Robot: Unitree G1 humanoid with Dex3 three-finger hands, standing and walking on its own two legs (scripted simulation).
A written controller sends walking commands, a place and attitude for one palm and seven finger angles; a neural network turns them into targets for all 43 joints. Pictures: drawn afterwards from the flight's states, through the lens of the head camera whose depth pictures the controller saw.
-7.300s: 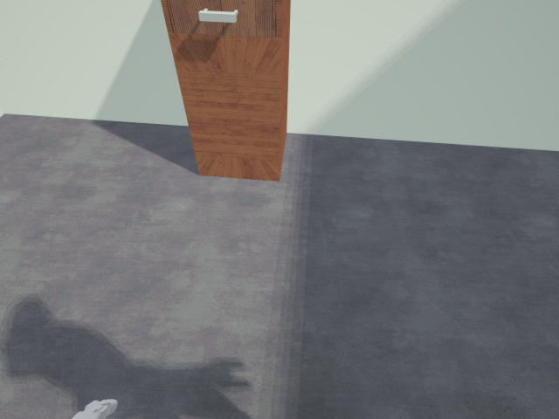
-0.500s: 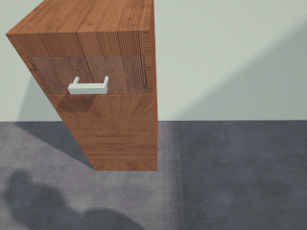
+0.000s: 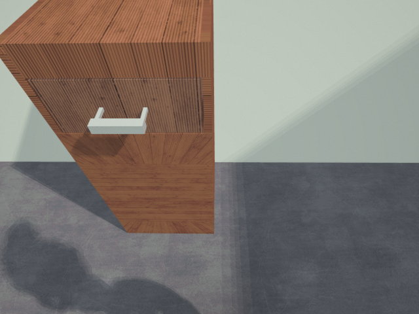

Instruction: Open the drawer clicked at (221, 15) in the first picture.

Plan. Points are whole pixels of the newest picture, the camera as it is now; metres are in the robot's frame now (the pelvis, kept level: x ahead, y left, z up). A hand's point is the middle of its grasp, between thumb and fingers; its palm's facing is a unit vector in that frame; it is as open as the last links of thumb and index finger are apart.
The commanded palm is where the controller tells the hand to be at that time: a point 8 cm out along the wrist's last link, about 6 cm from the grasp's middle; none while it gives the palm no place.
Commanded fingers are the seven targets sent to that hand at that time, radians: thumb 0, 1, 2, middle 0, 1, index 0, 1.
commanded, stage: come to a stop and stand still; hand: left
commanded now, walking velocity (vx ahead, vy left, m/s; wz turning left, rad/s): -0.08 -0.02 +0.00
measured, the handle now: (120, 118) +0.52 +0.25 +0.05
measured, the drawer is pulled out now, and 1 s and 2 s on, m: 0.00 0.00 0.00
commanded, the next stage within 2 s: look again from close up in 0.76 s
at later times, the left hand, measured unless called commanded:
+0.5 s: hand out of the picture -0.03 +0.15 -0.17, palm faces +0.04 -0.98 -0.21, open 7.2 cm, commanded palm none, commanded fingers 0.00 0.90 0.90 -0.20 -0.30 -0.20 -0.30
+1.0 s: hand out of the picture -0.08 +0.15 -0.18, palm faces +0.03 -0.98 -0.17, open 7.4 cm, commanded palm none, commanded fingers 0.00 0.90 0.90 -0.20 -0.30 -0.20 -0.30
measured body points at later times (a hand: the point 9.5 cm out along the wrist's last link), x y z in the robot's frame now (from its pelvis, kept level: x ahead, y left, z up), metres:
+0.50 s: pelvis -0.05 -0.03 +0.00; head -0.04 -0.03 +0.45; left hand -0.03 +0.21 -0.15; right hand -0.05 -0.24 -0.16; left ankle -0.09 +0.12 -0.74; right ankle -0.04 -0.12 -0.74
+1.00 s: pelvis -0.06 +0.00 +0.00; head -0.04 -0.01 +0.45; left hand -0.08 +0.20 -0.16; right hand -0.08 -0.21 -0.17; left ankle -0.09 +0.12 -0.74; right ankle -0.04 -0.12 -0.74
